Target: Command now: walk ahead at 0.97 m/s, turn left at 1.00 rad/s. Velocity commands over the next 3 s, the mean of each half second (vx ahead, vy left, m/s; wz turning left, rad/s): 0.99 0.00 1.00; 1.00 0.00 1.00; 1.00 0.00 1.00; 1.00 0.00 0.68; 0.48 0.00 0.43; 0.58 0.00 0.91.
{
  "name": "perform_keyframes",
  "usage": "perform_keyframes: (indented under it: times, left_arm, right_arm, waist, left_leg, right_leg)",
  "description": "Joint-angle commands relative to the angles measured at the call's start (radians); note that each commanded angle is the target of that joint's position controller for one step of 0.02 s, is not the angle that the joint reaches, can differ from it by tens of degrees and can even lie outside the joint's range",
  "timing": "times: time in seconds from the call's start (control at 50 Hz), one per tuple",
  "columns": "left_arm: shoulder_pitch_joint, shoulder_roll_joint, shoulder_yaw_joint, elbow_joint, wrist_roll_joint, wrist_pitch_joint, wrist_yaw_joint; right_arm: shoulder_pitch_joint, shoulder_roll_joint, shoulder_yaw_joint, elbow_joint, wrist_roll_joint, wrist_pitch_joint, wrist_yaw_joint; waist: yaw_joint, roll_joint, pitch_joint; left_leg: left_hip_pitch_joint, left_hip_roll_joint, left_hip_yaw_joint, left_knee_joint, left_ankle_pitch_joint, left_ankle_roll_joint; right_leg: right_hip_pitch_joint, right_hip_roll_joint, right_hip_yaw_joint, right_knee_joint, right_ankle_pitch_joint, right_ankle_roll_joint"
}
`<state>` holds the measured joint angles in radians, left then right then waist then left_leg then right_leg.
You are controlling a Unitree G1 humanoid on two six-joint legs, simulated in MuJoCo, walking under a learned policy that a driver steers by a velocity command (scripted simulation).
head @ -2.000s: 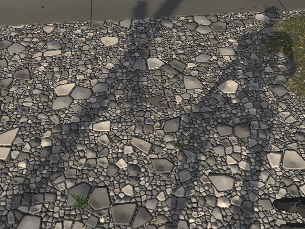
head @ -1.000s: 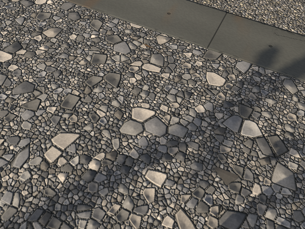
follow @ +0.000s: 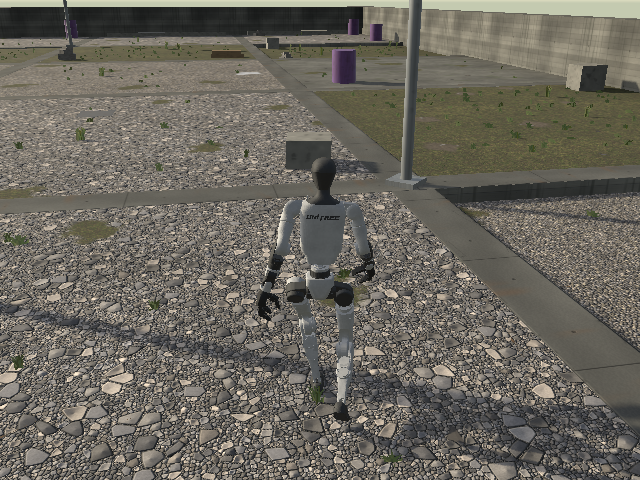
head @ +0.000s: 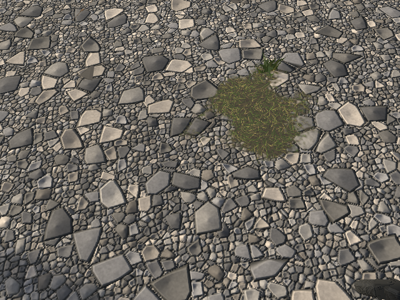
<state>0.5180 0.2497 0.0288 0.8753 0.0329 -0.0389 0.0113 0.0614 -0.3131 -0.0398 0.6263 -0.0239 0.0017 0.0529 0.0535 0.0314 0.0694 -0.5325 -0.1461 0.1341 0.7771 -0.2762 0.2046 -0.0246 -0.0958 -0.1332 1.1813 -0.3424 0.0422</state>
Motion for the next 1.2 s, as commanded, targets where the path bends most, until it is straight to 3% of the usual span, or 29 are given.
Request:
perform_keyframes:
  times: [0.02, 0.06, 0.1, 0.18, 0.28, 0.32, 0.34, 0.36, 0.38, 0.4, 0.44, 0.48, 0.56, 0.58, 0.64, 0.72, 0.76, 0.78, 0.8, 0.82, 0.84, 0.88, 0.92, 1.0, 1.04, 1.12, 1.14, 1.18, 1.2]
  left_arm:
    - [-0.260, 0.184, 0.025, -0.277, -0.013, -0.075, -0.009]
    - [-0.242, 0.163, 0.015, -0.253, 0.026, -0.055, -0.007]
    - [-0.194, 0.155, 0.009, -0.248, 0.051, -0.010, -0.014]
    - [-0.449, 0.109, -0.016, -0.352, 0.026, -0.003, -0.034]
    - [-0.503, 0.134, -0.013, -0.366, -0.001, -0.013, -0.029]
    - [-0.294, 0.219, 0.024, -0.316, -0.008, -0.019, -0.005]
    - [-0.070, 0.262, 0.049, -0.263, -0.010, -0.020, 0.014]
    - [0.135, 0.330, 0.076, -0.221, 0.019, -0.023, 0.037]
    - [0.021, 0.384, 0.081, -0.241, 0.052, -0.026, 0.026]
    - [-0.124, 0.291, 0.081, -0.268, 0.036, -0.018, 0.018]
    - [-0.199, 0.161, 0.049, -0.243, 0.027, -0.015, 0.009]
    - [-0.133, 0.121, 0.034, -0.170, 0.023, -0.028, 0.003]
    - [-0.138, 0.080, 0.024, -0.100, -0.011, -0.066, -0.025]
    - [-0.170, 0.110, 0.028, -0.105, -0.007, -0.075, -0.024]
    - [-0.150, 0.139, 0.034, -0.075, -0.006, -0.083, -0.016]
    - [-0.083, 0.242, 0.053, -0.063, -0.007, -0.059, 0.008]
    - [-0.155, 0.300, 0.070, -0.093, -0.004, -0.023, 0.014]
    - [-0.196, 0.291, 0.070, -0.114, 0.003, -0.011, 0.010]
    - [-0.191, 0.208, 0.055, -0.138, 0.011, -0.009, -0.011]
    - [-0.121, 0.152, 0.036, -0.250, 0.000, -0.022, -0.013]
    - [-0.226, 0.196, 0.030, -0.291, -0.005, -0.050, -0.013]
    - [-0.290, 0.183, 0.017, -0.285, 0.002, -0.067, -0.009]
    - [-0.257, 0.170, 0.009, -0.263, 0.042, -0.031, -0.007]
    - [-0.444, 0.116, -0.012, -0.340, 0.031, 0.001, -0.026]
    - [-0.510, 0.086, -0.026, -0.371, 0.007, -0.004, -0.033]
    - [-0.508, 0.138, -0.009, -0.369, -0.009, -0.010, -0.023]
    - [-0.440, 0.173, 0.006, -0.348, -0.008, -0.012, -0.014]
    - [-0.081, 0.261, 0.051, -0.265, -0.006, -0.021, 0.017]
    - [0.118, 0.326, 0.074, -0.226, 0.024, -0.027, 0.037]
  right_arm:
    - [0.357, -0.257, -0.098, 0.062, -0.003, 0.009, -0.048]
    - [0.273, -0.196, -0.075, 0.075, -0.004, -0.026, -0.062]
    - [0.236, -0.147, -0.049, 0.071, 0.010, -0.055, -0.064]
    - [0.250, -0.155, -0.051, 0.087, 0.009, -0.086, -0.050]
    - [0.321, -0.204, -0.071, 0.129, 0.030, -0.089, -0.044]
    - [0.296, -0.261, -0.083, 0.133, 0.021, -0.088, -0.046]
    - [0.226, -0.269, -0.084, 0.122, 0.012, -0.095, -0.040]
    - [0.193, -0.125, -0.049, 0.092, 0.005, -0.108, -0.042]
    - [0.326, -0.021, -0.011, 0.032, 0.060, -0.101, -0.048]
    - [0.267, -0.110, -0.014, 0.060, 0.022, -0.085, -0.059]
    - [0.164, -0.134, -0.024, 0.066, -0.008, -0.058, -0.032]
    - [0.112, -0.069, -0.011, 0.039, -0.017, -0.032, 0.000]
    - [-0.002, -0.008, 0.015, -0.046, -0.013, -0.003, 0.025]
    - [-0.015, -0.004, 0.021, -0.074, -0.009, -0.002, 0.031]
    - [-0.126, -0.023, 0.027, -0.103, -0.010, -0.003, 0.050]
    - [-0.070, -0.045, 0.019, -0.065, -0.004, -0.014, 0.043]
    - [0.251, -0.124, -0.022, 0.030, 0.001, -0.019, 0.014]
    - [0.458, -0.169, -0.055, 0.105, 0.004, -0.020, -0.009]
    - [0.387, -0.227, -0.087, 0.113, 0.024, -0.008, -0.036]
    - [0.284, -0.336, -0.101, 0.047, -0.014, 0.010, -0.036]
    - [0.361, -0.310, -0.105, 0.035, -0.013, 0.014, -0.049]
    - [0.323, -0.230, -0.090, 0.089, 0.000, -0.015, -0.064]
    - [0.265, -0.175, -0.065, 0.090, 0.012, -0.051, -0.071]
    - [0.262, -0.151, -0.053, 0.098, 0.011, -0.088, -0.057]
    - [0.263, -0.166, -0.064, 0.103, 0.012, -0.093, -0.048]
    - [0.315, -0.197, -0.078, 0.129, 0.026, -0.088, -0.042]
    - [0.318, -0.216, -0.083, 0.134, 0.023, -0.085, -0.045]
    - [0.242, -0.246, -0.087, 0.124, 0.012, -0.090, -0.037]
    - [0.213, -0.086, -0.046, 0.088, 0.007, -0.104, -0.042]
  waist:
    - [-0.172, -0.072, -0.207]
    - [-0.054, -0.160, -0.032]
    - [0.011, -0.092, 0.004]
    - [-0.037, -0.030, 0.089]
    - [-0.091, 0.002, -0.022]
    - [0.024, 0.007, -0.175]
    - [0.164, 0.003, -0.272]
    - [0.219, -0.151, -0.383]
    - [0.057, -0.460, -0.506]
    - [0.053, -0.306, -0.366]
    - [0.030, -0.088, -0.144]
    - [0.005, -0.089, -0.047]
    - [-0.053, -0.087, 0.027]
    - [-0.081, -0.139, 0.026]
    - [-0.073, -0.074, 0.091]
    - [-0.129, -0.123, 0.001]
    - [-0.294, -0.165, -0.163]
    - [-0.365, -0.125, -0.248]
    - [-0.264, 0.090, -0.179]
    - [-0.130, 0.225, -0.295]
    - [-0.194, 0.051, -0.358]
    - [-0.107, -0.109, -0.096]
    - [-0.022, -0.131, -0.026]
    - [-0.034, -0.097, 0.042]
    - [-0.063, -0.043, 0.027]
    - [-0.091, -0.009, -0.038]
    - [-0.062, -0.014, -0.089]
    - [0.150, -0.033, -0.265]
    - [0.193, -0.212, -0.377]
  left_leg:
    - [0.866, 0.380, -0.844, -0.497, -0.108, 0.232]
    - [0.548, 0.270, -0.653, -0.514, 0.053, 0.164]
    - [0.346, 0.209, -0.589, -0.533, 0.115, 0.172]
    - [0.099, 0.105, -0.510, -0.612, 0.207, 0.120]
    - [0.316, 0.137, -0.530, -0.502, 0.689, 0.029]
    - [0.367, 0.137, -0.532, -0.205, 0.912, -0.026]
    - [0.260, 0.105, -0.505, 0.049, 0.859, -0.050]
    - [0.087, 0.027, -0.423, 0.430, 0.289, -0.060]
    - [-0.148, -0.035, -0.318, 0.665, -0.225, -0.088]
    - [-0.241, 0.066, -0.281, 0.697, -0.096, -0.074]
    - [-0.226, 0.160, -0.237, 0.621, 0.003, -0.082]
    - [-0.213, 0.206, -0.231, 0.588, -0.007, -0.087]
    - [-0.266, 0.232, -0.183, 0.507, 0.101, -0.092]
    - [-0.242, 0.238, -0.174, 0.435, 0.160, -0.092]
    - [-0.173, 0.207, -0.046, 0.173, 0.258, -0.068]
    - [0.047, 0.076, 0.074, 0.009, 0.208, -0.003]
    - [0.394, 0.025, 0.029, -0.001, 0.119, 0.034]
    - [0.677, 0.023, -0.055, -0.089, 0.088, 0.063]
    - [0.774, 0.110, -0.241, -0.154, -0.001, 0.092]
    - [1.003, 0.345, -0.786, -0.275, 0.035, 0.276]
    - [0.996, 0.377, -0.947, -0.441, -0.105, 0.296]
    - [0.679, 0.330, -0.833, -0.530, -0.016, 0.221]
    - [0.425, 0.234, -0.663, -0.503, 0.222, 0.187]
    - [0.157, 0.135, -0.557, -0.586, 0.213, 0.152]
    - [0.105, 0.105, -0.534, -0.598, 0.277, 0.103]
    - [0.278, 0.139, -0.572, -0.486, 0.524, 0.030]
    - [0.333, 0.133, -0.571, -0.380, 0.669, 0.006]
    - [0.224, 0.080, -0.511, 0.081, 0.713, -0.050]
    - [0.042, 0.007, -0.428, 0.460, 0.080, -0.057]
  right_leg:
    - [-0.873, 0.027, 0.201, 0.382, -0.018, -0.020]
    - [-0.745, -0.034, 0.200, 0.204, -0.058, -0.010]
    - [-0.656, -0.060, 0.193, 0.097, -0.119, 0.024]
    - [-0.524, -0.035, 0.120, -0.279, 0.166, 0.045]
    - [-0.300, 0.078, 0.111, -0.583, 0.376, -0.020]
    - [-0.034, 0.123, 0.129, -0.592, 0.236, -0.040]
    - [0.213, 0.081, 0.140, -0.587, 0.174, -0.050]
    - [0.430, -0.137, 0.359, -0.617, -0.161, -0.078]
    - [0.523, -0.422, 0.940, -0.859, -0.358, -0.158]
    - [0.369, -0.372, 0.966, -0.922, -0.550, -0.177]
    - [0.113, -0.285, 0.631, -0.910, -0.295, -0.165]
    - [-0.010, -0.231, 0.395, -0.926, -0.051, -0.128]
    - [-0.095, -0.179, 0.091, -1.003, 0.286, -0.076]
    - [-0.123, -0.180, 0.044, -1.025, 0.325, -0.079]
    - [-0.114, -0.122, -0.116, -1.083, 0.511, -0.068]
    - [0.067, -0.144, -0.179, -0.878, 1.315, -0.047]
    - [0.020, -0.182, -0.146, -0.480, 1.454, -0.069]
    - [-0.142, -0.168, -0.125, -0.164, 1.241, -0.069]
    - [-0.411, 0.010, -0.118, 0.190, 0.220, -0.040]
    - [-0.775, 0.117, 0.018, 0.508, -0.186, 0.010]
    - [-0.855, 0.086, 0.188, 0.483, -0.106, -0.001]
    - [-0.812, 0.004, 0.203, 0.256, -0.045, -0.008]
    - [-0.658, -0.034, 0.203, 0.135, -0.079, 0.014]
    - [-0.544, -0.045, 0.150, -0.208, 0.038, 0.051]
    - [-0.411, -0.011, 0.143, -0.397, 0.306, 0.037]
    - [-0.252, 0.063, 0.149, -0.595, 0.376, -0.004]
    - [-0.172, 0.096, 0.148, -0.609, 0.305, -0.014]
    - [0.222, 0.069, 0.158, -0.595, 0.134, -0.038]
    - [0.432, -0.179, 0.414, -0.635, -0.209, -0.061]
